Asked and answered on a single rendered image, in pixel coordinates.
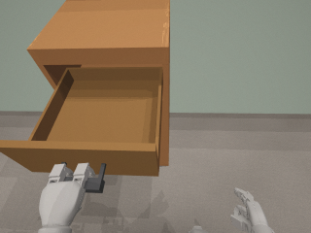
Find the right robot shin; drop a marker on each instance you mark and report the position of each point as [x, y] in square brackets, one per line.
[197, 227]

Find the drawer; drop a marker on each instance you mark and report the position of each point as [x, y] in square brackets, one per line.
[98, 115]

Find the cabinet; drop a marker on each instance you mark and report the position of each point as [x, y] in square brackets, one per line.
[109, 33]

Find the handle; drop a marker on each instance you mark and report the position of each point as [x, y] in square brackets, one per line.
[92, 185]

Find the robot left hand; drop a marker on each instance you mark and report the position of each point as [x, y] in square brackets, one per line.
[61, 200]

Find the robot right hand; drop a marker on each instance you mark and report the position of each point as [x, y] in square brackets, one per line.
[245, 218]

